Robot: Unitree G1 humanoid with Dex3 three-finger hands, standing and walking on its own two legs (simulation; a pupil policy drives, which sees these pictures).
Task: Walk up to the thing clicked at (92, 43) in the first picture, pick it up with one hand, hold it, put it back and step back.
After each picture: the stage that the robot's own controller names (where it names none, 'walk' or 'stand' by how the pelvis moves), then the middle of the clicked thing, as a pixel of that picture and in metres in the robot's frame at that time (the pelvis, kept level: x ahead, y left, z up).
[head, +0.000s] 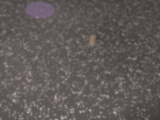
stand; (92, 40) +1.40 -0.13 -0.72
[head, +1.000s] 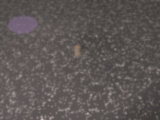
walk; (77, 50) +1.29 +0.16 -0.70
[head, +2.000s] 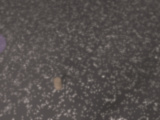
walk; (57, 83) +0.79 +0.26 -0.71
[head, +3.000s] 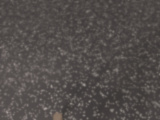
walk; (58, 119) +0.47 +0.19 -0.70
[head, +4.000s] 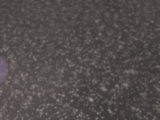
stand; out of the picture +0.37 +0.17 -0.72
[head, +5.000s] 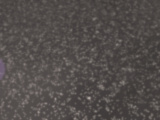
stand; out of the picture +0.37 +0.18 -0.73
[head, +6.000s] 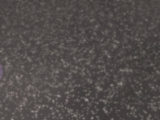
stand; out of the picture +0.37 +0.20 -0.73
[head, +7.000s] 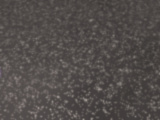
stand; out of the picture +0.35 +0.20 -0.73
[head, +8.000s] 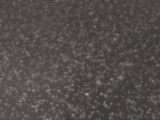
go down; out of the picture +0.36 +0.20 -0.72
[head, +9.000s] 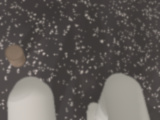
go down; (16, 56) +0.44 +0.24 -0.29
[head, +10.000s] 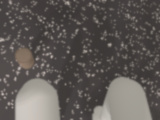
close in; (25, 59) +0.44 +0.24 -0.30
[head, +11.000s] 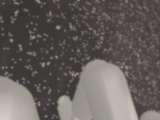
close in; out of the picture +0.42 +0.28 -0.22
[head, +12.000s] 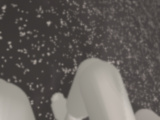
close; out of the picture +0.41 +0.29 -0.22
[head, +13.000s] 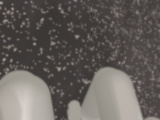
lift; out of the picture +0.34 +0.27 -0.17
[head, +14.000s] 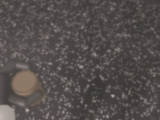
lift; (29, 89) +0.32 +0.18 +0.02
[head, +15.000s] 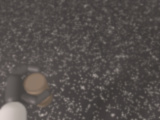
hold; (39, 90) +0.33 +0.16 +0.01
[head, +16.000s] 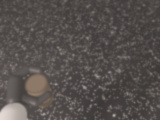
hold; (40, 91) +0.32 +0.16 +0.00
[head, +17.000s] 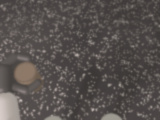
crouch; (30, 78) +0.37 +0.18 -0.05
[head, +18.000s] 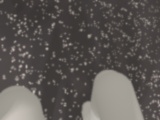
lower; out of the picture +0.46 +0.27 -0.10
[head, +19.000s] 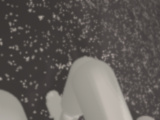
lower; out of the picture +0.43 +0.29 -0.23
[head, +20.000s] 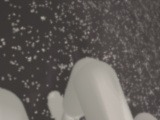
lower; out of the picture +0.42 +0.30 -0.22
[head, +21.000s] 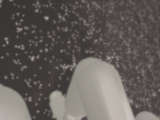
lower; out of the picture +0.42 +0.30 -0.22
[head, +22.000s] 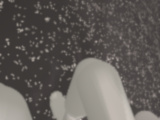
lower; out of the picture +0.41 +0.30 -0.22
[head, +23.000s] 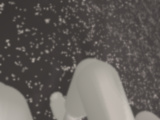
open; out of the picture +0.41 +0.28 -0.22
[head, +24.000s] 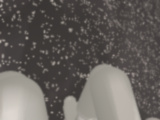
stand; out of the picture +0.41 +0.26 -0.24
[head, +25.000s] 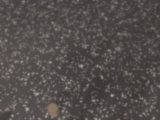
stand; (53, 110) +0.39 +0.18 -0.58
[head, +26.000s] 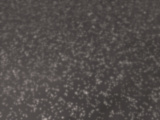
stand; out of the picture +0.37 +0.17 -0.67
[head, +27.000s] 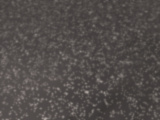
stand; out of the picture +0.37 +0.17 -0.67
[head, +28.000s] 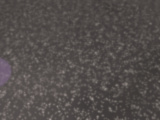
stand; out of the picture +0.40 +0.16 -0.72
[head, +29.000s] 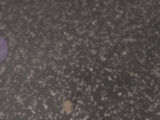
walk; (68, 106) +0.47 +0.17 -0.70
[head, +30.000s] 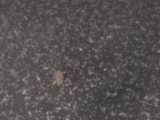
walk; (59, 77) +0.73 +0.16 -0.70
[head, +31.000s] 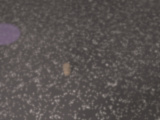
stand; (66, 69) +1.01 +0.19 -0.70
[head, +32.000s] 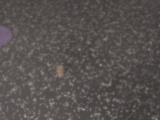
stand; (60, 71) +0.98 +0.23 -0.72
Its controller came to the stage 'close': yes
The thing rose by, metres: 0.72
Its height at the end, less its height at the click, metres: +0.00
